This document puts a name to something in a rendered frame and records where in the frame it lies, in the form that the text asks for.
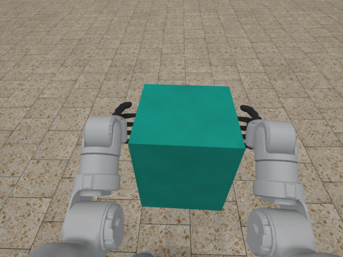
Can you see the robot right forearm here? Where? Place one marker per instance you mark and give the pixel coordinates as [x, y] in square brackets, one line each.
[277, 178]

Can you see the carton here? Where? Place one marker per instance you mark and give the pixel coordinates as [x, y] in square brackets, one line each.
[186, 146]

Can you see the robot left upper arm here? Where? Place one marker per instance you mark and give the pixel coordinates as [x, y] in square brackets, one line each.
[91, 229]

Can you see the robot right hand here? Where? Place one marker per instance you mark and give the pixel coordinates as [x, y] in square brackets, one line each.
[252, 113]

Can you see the robot left forearm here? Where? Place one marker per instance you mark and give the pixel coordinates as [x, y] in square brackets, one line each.
[99, 161]

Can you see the robot left hand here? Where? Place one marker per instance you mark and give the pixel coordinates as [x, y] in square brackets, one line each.
[120, 109]

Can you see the robot right upper arm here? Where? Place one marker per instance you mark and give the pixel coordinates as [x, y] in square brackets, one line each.
[273, 232]

